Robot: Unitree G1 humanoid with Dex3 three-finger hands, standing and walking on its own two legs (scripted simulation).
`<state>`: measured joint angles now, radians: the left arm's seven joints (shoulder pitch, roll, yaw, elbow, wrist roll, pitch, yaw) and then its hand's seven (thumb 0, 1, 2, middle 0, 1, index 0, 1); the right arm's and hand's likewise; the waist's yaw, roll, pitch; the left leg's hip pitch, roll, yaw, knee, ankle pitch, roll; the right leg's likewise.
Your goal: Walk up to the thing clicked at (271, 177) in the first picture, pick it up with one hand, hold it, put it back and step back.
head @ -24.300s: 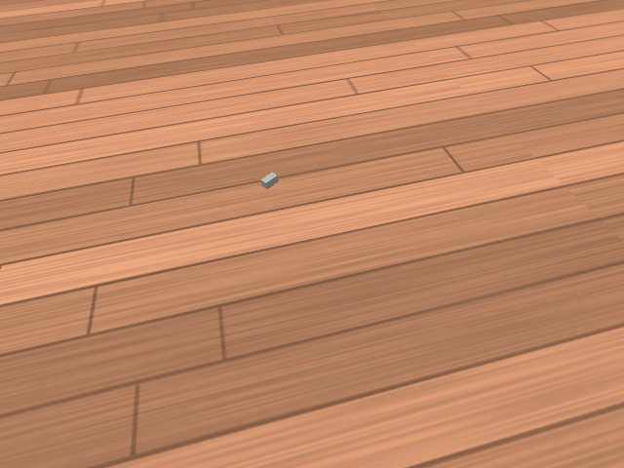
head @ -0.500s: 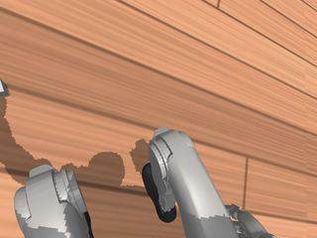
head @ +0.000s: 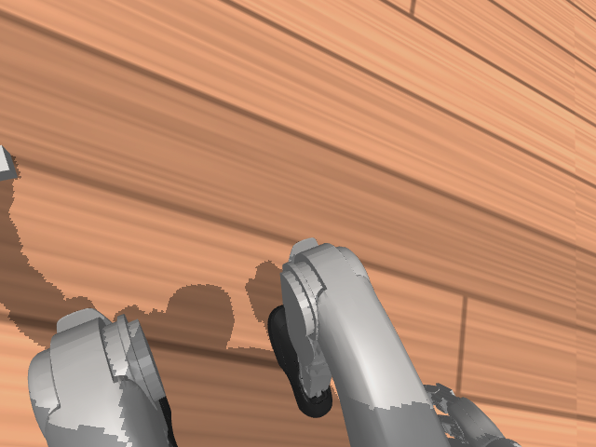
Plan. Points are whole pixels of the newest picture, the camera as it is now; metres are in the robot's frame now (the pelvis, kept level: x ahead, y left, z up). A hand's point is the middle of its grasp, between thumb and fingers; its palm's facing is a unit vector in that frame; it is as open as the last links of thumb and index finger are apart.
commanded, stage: rise first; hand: left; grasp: from above
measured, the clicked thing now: out of the picture +0.53 +0.32 -0.31
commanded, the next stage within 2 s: approach in 0.96 s
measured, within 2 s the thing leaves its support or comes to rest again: neither
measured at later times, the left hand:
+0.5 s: hand out of the picture +0.49 +0.35 -0.18, palm faces -0.46 -0.06 -0.89, open 12.2 cm
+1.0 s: hand out of the picture +0.49 +0.35 -0.17, palm faces -0.45 -0.06 -0.89, open 12.6 cm
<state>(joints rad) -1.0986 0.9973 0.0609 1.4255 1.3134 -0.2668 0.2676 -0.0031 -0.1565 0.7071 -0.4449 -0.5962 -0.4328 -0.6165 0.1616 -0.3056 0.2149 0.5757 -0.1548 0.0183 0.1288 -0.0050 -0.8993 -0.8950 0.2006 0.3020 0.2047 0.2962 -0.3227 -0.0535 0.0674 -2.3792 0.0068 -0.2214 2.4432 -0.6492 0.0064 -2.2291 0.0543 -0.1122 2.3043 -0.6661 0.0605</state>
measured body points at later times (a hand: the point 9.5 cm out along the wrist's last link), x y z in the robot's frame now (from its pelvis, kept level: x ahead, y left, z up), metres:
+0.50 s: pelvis +0.00 +0.00 +0.00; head +0.26 +0.11 +0.35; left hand +0.51 +0.35 -0.12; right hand +0.06 -0.27 -0.07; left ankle +0.07 +0.13 -0.29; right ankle +0.11 -0.13 -0.29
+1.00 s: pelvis +0.00 +0.00 +0.00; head +0.26 +0.11 +0.35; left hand +0.51 +0.35 -0.12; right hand +0.06 -0.27 -0.07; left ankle +0.07 +0.13 -0.29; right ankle +0.11 -0.13 -0.29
